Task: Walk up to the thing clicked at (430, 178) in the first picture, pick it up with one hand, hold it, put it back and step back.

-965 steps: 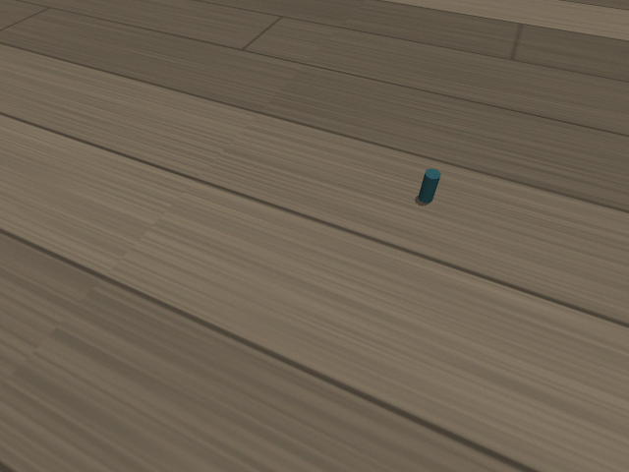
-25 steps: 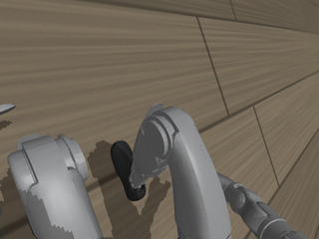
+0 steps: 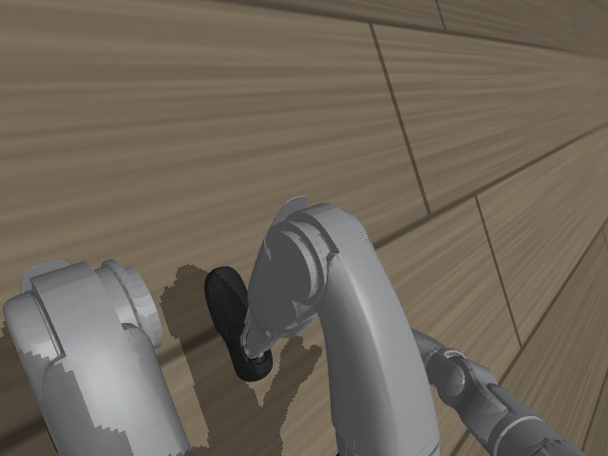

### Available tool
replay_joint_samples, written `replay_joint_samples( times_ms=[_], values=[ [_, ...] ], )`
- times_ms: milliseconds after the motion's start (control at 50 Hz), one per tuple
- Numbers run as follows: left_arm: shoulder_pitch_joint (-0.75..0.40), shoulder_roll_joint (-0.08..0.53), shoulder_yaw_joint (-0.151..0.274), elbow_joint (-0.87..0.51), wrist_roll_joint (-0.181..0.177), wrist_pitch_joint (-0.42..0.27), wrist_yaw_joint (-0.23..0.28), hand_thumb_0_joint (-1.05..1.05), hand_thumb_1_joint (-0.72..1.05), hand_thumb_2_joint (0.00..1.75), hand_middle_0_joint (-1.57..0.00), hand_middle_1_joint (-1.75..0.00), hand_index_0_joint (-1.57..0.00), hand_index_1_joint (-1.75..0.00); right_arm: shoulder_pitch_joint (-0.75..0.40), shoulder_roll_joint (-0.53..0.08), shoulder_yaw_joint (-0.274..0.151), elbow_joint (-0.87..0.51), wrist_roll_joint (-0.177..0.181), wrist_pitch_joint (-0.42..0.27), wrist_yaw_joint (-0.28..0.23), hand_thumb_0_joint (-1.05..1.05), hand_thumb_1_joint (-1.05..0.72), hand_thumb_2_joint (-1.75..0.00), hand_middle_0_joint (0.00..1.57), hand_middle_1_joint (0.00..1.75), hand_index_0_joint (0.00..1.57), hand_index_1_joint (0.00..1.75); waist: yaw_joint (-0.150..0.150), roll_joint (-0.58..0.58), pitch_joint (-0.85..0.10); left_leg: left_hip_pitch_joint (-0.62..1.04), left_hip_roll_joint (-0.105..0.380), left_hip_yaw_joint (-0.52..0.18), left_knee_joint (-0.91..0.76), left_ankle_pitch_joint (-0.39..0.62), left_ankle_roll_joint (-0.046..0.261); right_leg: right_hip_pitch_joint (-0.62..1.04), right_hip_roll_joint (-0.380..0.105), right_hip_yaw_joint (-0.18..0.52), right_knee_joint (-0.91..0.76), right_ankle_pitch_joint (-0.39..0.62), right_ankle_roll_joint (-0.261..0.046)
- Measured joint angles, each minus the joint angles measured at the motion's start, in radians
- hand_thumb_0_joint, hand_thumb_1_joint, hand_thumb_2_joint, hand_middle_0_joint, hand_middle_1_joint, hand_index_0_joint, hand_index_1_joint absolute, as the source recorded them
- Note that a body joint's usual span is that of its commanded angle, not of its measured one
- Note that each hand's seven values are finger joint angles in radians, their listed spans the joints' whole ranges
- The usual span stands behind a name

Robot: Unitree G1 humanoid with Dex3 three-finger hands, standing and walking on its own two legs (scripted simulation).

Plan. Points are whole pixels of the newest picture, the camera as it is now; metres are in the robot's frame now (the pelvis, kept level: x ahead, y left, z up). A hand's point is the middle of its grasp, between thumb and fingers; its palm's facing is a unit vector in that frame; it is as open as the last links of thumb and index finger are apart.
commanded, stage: settle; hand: left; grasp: from the side
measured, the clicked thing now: out of the picture +0.46 +0.25 -0.23
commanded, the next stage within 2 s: lift in 1.86 s
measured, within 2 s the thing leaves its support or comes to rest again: leaves its support in 0.42 s
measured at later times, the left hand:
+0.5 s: hand out of the picture +0.45 +0.25 -0.18, palm faces +0.29 -0.96 +0.00, open 9.1 cm
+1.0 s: hand out of the picture +0.43 +0.27 -0.06, palm faces +0.21 -0.98 -0.07, open 9.2 cm
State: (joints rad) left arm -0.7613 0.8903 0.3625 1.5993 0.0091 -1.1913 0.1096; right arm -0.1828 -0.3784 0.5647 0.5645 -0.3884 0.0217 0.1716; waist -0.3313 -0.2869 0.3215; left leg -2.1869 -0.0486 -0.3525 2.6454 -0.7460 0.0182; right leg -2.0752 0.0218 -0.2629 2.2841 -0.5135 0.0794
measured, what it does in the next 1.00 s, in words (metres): stands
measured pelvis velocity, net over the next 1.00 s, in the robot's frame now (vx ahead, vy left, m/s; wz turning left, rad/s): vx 0.01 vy -0.01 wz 0.09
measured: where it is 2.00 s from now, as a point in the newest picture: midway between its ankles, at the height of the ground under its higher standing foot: (180, 394)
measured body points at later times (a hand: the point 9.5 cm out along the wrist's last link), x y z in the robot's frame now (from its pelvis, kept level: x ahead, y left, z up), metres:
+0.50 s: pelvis +0.00 +0.00 +0.00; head +0.24 +0.20 +0.32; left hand +0.43 +0.30 -0.17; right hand +0.15 -0.25 -0.03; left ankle +0.08 +0.11 -0.26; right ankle +0.17 -0.13 -0.26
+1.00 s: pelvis +0.01 -0.01 +0.03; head +0.21 +0.15 +0.40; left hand +0.42 +0.33 -0.05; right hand +0.17 -0.25 -0.04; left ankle +0.08 +0.11 -0.26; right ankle +0.17 -0.13 -0.26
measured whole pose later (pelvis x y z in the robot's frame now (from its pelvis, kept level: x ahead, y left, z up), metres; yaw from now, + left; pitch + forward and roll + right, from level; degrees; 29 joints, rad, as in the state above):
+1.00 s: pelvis +0.01 -0.01 +0.03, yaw +5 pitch +25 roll -15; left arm -0.66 0.59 0.25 1.02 -0.03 -0.78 -0.05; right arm 0.03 -0.34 0.26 0.61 -0.18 0.05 0.17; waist -0.21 -0.08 0.05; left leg -2.23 -0.05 -0.19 2.48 -0.71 0.03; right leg -2.15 -0.03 -0.14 2.24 -0.55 0.04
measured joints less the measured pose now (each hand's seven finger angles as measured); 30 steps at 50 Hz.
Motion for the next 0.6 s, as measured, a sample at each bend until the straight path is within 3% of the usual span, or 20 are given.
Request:
replay_joint_samples(
  times_ms=[380, 520, 600],
  values=[
    [0.012, -0.031, 0.009, -0.062, 0.003, 0.031, -0.011, -0.03, -0.22, 0.93, -0.73, -1.0, -0.78, -1.03, 0.007, 0.004, -0.006, -0.006, 0.006, 0.002, 0.001, -0.01, -0.93, -0.9, 0.21, 0.3, 0.21, 0.3, 0.005, 0.005, 0.005, 0.003, -0.001, -0.002, -0.005, -0.001, -0.002, 0.004, -0.002, -0.002, -0.004, -0.001, -0.001],
    [0.034, -0.073, 0.014, -0.205, 0.007, 0.085, -0.021, -0.03, -0.25, 0.97, -0.73, -1.02, -0.78, -1.05, 0.052, 0.016, -0.048, 0.005, 0.024, 0.01, 0.01, -0.01, -0.93, -0.9, 0.21, 0.3, 0.21, 0.3, 0.03, 0.025, -0.025, 0.001, -0.002, 0.015, -0.019, 0.004, -0.002, -0.001, -0.009, 0.009, -0.005, -0.006, -0.009],
    [0.053, -0.103, -0.021, -0.288, 0.001, 0.14, -0.036, -0.03, -0.27, 0.99, -0.74, -1.03, -0.79, -1.06, 0.087, 0.024, -0.087, 0.015, 0.049, 0.017, 0.013, -0.01, -0.93, -0.9, 0.21, 0.3, 0.21, 0.3, 0.045, 0.058, -0.071, -0.004, -0.004, 0.032, -0.04, 0.008, -0.002, -0.007, -0.017, 0.021, -0.012, -0.012, -0.017]
  ],
)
